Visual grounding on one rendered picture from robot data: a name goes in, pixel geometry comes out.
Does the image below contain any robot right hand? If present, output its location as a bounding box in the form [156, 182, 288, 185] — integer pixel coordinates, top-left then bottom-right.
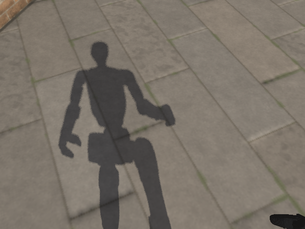
[270, 214, 305, 229]

